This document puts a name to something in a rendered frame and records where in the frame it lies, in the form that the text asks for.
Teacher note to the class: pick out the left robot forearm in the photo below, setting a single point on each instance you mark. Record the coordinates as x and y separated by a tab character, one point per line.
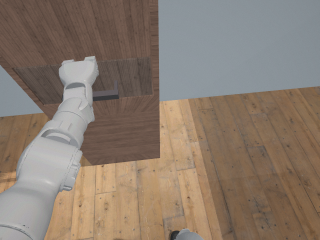
70	121

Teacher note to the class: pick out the robot right shin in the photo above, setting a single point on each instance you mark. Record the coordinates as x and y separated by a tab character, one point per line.
183	231

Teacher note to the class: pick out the robot left upper arm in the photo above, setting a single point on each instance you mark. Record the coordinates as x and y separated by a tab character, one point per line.
26	207

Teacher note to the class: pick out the drawer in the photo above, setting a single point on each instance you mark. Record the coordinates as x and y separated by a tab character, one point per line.
134	76

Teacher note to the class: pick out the left robot hand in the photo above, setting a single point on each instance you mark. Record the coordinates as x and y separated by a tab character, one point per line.
86	70

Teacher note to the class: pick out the handle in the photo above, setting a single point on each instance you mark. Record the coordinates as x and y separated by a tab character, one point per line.
105	94

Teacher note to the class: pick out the robot right foot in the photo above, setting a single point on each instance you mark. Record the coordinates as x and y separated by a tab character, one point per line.
174	234

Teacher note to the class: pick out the cabinet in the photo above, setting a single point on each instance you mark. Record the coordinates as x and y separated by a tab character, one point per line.
48	32

